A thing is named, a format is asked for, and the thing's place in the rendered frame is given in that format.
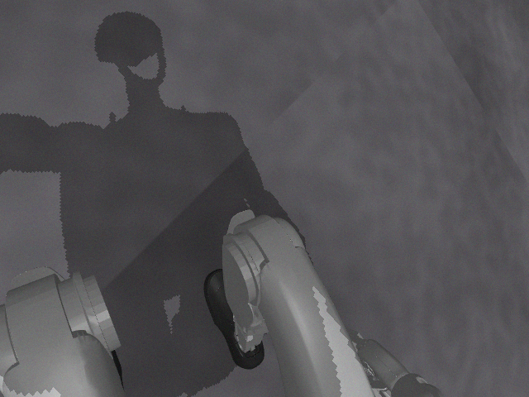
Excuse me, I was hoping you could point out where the right robot hand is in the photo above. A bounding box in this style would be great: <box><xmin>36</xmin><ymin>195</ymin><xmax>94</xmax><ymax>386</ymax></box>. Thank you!
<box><xmin>346</xmin><ymin>327</ymin><xmax>410</xmax><ymax>397</ymax></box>

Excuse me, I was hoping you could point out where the right robot arm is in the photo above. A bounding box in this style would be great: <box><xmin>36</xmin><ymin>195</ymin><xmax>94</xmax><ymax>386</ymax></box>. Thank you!
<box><xmin>391</xmin><ymin>374</ymin><xmax>445</xmax><ymax>397</ymax></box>

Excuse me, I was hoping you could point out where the right robot foot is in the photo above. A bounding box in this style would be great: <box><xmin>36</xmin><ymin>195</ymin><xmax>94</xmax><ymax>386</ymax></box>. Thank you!
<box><xmin>204</xmin><ymin>269</ymin><xmax>265</xmax><ymax>370</ymax></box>

